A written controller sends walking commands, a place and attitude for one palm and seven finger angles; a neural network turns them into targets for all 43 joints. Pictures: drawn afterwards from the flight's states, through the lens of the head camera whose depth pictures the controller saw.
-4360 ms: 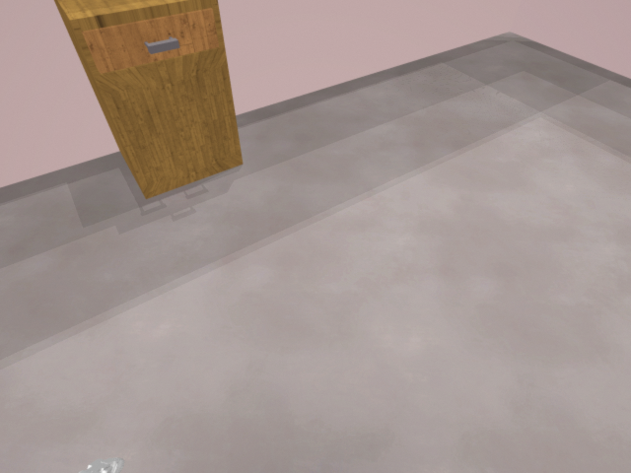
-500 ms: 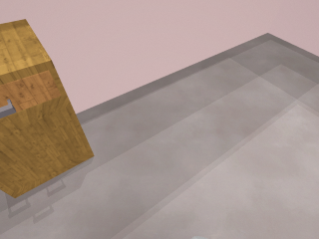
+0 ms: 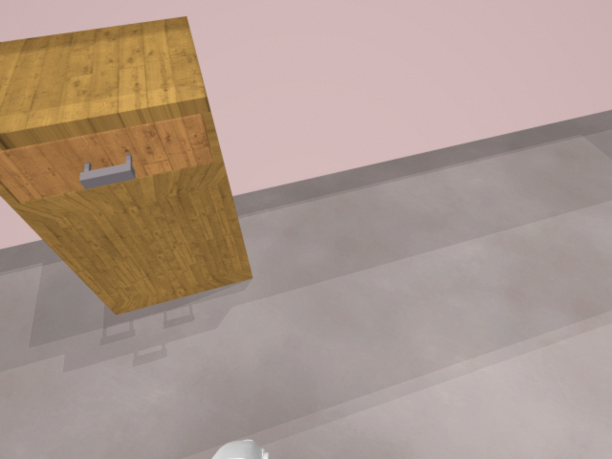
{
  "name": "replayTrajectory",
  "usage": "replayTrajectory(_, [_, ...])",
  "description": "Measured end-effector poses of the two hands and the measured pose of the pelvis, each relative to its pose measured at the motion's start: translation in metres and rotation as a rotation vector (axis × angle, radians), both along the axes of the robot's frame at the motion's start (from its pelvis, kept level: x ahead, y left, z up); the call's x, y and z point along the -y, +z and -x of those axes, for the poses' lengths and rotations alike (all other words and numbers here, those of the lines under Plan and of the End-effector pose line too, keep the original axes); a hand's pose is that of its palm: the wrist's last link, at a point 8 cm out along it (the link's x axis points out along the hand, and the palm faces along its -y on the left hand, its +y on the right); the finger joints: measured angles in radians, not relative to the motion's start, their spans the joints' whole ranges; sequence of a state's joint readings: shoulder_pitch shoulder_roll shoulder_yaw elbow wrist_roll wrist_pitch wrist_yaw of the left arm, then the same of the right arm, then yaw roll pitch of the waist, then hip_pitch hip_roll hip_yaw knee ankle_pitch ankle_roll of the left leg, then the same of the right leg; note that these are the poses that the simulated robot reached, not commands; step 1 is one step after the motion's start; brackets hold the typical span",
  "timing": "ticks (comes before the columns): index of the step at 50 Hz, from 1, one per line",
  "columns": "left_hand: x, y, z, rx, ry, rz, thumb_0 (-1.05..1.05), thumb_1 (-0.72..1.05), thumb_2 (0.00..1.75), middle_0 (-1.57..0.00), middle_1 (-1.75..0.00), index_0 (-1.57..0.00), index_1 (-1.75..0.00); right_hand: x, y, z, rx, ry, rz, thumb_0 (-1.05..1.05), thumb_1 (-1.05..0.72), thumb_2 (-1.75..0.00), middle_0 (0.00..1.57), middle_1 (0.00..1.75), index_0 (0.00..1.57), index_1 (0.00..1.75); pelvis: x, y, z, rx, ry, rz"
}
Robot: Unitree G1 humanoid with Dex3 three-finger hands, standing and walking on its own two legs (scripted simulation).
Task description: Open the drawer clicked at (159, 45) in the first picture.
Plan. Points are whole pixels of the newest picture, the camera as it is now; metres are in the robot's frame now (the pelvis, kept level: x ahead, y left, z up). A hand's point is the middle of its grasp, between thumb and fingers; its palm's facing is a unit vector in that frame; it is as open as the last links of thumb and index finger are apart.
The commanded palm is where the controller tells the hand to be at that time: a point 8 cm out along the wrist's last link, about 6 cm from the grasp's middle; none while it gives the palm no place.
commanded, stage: turn to face it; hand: left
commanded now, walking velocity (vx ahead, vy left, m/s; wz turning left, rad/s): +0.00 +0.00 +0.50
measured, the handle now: (108, 169) +0.69 +0.50 -0.10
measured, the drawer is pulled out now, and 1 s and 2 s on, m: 0.00 0.00 0.00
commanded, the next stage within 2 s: take the last steps up to it in 0.52 s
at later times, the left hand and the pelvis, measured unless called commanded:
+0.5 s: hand out of the picture +0.05 +0.24 -0.16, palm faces +0.23 -0.93 -0.27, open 7.4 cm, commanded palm none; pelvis +0.01 +0.02 +0.00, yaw +12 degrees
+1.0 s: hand out of the picture -0.12 +0.18 -0.17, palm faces +0.43 -0.88 -0.20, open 7.3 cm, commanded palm none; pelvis +0.01 +0.04 +0.00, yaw +20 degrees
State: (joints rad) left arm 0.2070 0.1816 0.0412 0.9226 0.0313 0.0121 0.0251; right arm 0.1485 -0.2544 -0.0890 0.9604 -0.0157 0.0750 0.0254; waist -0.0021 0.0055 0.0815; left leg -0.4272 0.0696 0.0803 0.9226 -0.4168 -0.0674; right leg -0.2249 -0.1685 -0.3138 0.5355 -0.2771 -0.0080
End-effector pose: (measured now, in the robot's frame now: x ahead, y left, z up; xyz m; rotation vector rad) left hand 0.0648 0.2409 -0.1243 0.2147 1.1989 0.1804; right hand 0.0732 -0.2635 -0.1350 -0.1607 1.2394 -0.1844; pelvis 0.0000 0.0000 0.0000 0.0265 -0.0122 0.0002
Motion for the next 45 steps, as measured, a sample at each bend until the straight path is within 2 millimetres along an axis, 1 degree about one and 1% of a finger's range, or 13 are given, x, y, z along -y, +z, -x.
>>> replayTrajectory(5, [-0.038, -0.024, 0.042, -0.083, 0.104, 0.01, 0.01, 0.91, 0.9, -0.2, -0.3, -0.2, -0.3, -0.023, 0.007, -0.054, 0.079, 0.126, 0.053, 0.0, -0.91, -0.9, 0.2, 0.3, 0.19, 0.3, -0.021, -0.013, -0.004, -0.01, 0.06, 0.03])
replayTrajectory(7, [-0.053, -0.032, 0.056, -0.119, 0.139, 0.011, 0.01, 0.91, 0.9, -0.2, -0.3, -0.2, -0.3, -0.035, 0.009, -0.068, 0.114, 0.165, 0.067, 0.0, -0.91, -0.9, 0.2, 0.3, 0.2, 0.3, -0.028, -0.018, -0.004, -0.008, 0.077, 0.027])
replayTrajectory(10, [-0.066, -0.03, 0.065, -0.148, 0.175, 0.002, 0.01, 0.91, 0.9, -0.2, -0.3, -0.2, -0.3, -0.05, 0.017, -0.076, 0.13, 0.202, 0.074, 0.0, -0.91, -0.9, 0.2, 0.3, 0.2, 0.3, -0.033, -0.012, -0.005, -0.005, 0.101, 0.04])
replayTrajectory(15, [-0.072, -0.016, 0.059, -0.094, 0.206, 0.003, 0.01, 0.91, 0.9, -0.2, -0.3, -0.2, -0.3, -0.067, 0.021, -0.072, 0.097, 0.234, 0.052, 0.0, -0.91, -0.9, 0.2, 0.3, 0.2, 0.3, -0.037, -0.001, -0.006, -0.001, 0.145, 0.044])
replayTrajectory(19, [-0.066, -0.007, 0.049, -0.051, 0.212, -0.002, 0.01, 0.91, 0.9, -0.2, -0.3, -0.2, -0.3, -0.073, 0.015, -0.064, 0.074, 0.239, 0.015, 0.0, -0.91, -0.9, 0.2, 0.3, 0.2, 0.3, -0.034, 0.002, -0.007, 0.004, 0.171, 0.037])
replayTrajectory(22, [-0.056, -0.003, 0.04, -0.022, 0.212, -0.007, 0.01, 0.91, 0.9, -0.2, -0.3, -0.2, -0.3, -0.071, 0.007, -0.056, 0.049, 0.235, -0.013, 0.0, -0.91, -0.9, 0.2, 0.3, 0.2, 0.3, -0.027, 0.001, -0.006, 0.007, 0.189, 0.029])
replayTrajectory(26, [-0.036, 0.002, 0.031, 0.024, 0.212, -0.021, 0.01, 0.91, 0.9, -0.2, -0.3, -0.2, -0.3, -0.06, -0.01, -0.044, 0.009, 0.228, -0.05, 0.0, -0.91, -0.9, 0.2, 0.3, 0.2, 0.3, -0.012, -0.004, -0.005, 0.006, 0.213, 0.012])
replayTrajectory(29, [-0.018, 0.003, 0.034, 0.048, 0.214, -0.035, 0.01, 0.91, 0.9, -0.2, -0.3, -0.2, -0.3, -0.047, -0.023, -0.038, -0.018, 0.221, -0.072, 0.0, -0.91, -0.9, 0.2, 0.3, 0.2, 0.3, -0.001, -0.009, -0.004, 0.012, 0.237, 0.012])
replayTrajectory(34, [0.006, 0.008, 0.057, 0.032, 0.258, -0.012, 0.01, 0.91, 0.9, -0.2, -0.3, -0.2, -0.3, -0.032, -0.02, -0.03, -0.074, 0.239, -0.063, 0.0, -0.91, -0.9, 0.2, 0.3, 0.2, 0.3, 0.008, -0.001, -0.001, 0.016, 0.279, 0.004])
replayTrajectory(36, [0.013, 0.008, 0.069, 0.018, 0.283, 0.004, 0.01, 0.91, 0.9, -0.2, -0.3, -0.2, -0.3, -0.028, -0.017, -0.027, -0.089, 0.254, -0.053, 0.0, -0.91, -0.9, 0.2, 0.3, 0.2, 0.3, 0.009, 0.001, -0.001, 0.015, 0.294, 0.005])
replayTrajectory(38, [0.015, 0.008, 0.082, 0.006, 0.319, 0.006, 0.01, 0.92, 0.9, -0.2, -0.3, -0.2, -0.3, -0.026, -0.014, -0.025, -0.106, 0.272, -0.042, 0.0, -0.91, -0.9, 0.2, 0.3, 0.2, 0.3, 0.009, 0.004, -0.001, 0.013, 0.308, 0.006])
replayTrajectory(42, [0.017, 0.004, 0.117, -0.046, 0.376, 0.03, 0.01, 0.92, 0.9, -0.2, -0.3, -0.2, -0.3, -0.03, -0.006, -0.028, -0.13, 0.316, -0.021, 0.0, -0.91, -0.9, 0.2, 0.3, 0.2, 0.3, 0.003, 0.007, -0.003, 0.007, 0.333, 0.008])
replayTrajectory(45, [0.019, -0.001, 0.15, -0.114, 0.417, 0.06, 0.01, 0.92, 0.9, -0.2, -0.3, -0.2, -0.3, -0.045, -0.001, -0.04, -0.119, 0.352, -0.01, 0.01, -0.91, -0.9, 0.2, 0.3, 0.2, 0.3, -0.008, 0.008, -0.003, 0.002, 0.343, 0.011])
